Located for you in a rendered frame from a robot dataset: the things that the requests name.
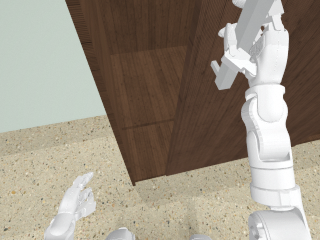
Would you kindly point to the left robot forearm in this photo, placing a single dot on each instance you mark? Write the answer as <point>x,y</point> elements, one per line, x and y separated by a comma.
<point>62,227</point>

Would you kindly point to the left robot thigh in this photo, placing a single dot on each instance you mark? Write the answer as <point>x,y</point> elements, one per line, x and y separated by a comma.
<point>121,234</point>

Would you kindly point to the right robot forearm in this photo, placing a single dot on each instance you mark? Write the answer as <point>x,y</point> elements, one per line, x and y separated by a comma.
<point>269,150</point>

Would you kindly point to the handle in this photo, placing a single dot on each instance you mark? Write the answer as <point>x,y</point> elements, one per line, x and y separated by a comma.
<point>249,23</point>

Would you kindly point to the robot right hand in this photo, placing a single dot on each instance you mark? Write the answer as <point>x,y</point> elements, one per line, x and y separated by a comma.
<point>269,51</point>

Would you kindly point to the right robot upper arm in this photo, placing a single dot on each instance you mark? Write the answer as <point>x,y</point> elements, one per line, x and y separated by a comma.
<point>276,225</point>

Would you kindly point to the robot left hand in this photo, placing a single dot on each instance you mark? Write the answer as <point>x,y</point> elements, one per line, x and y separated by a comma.
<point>73,201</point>

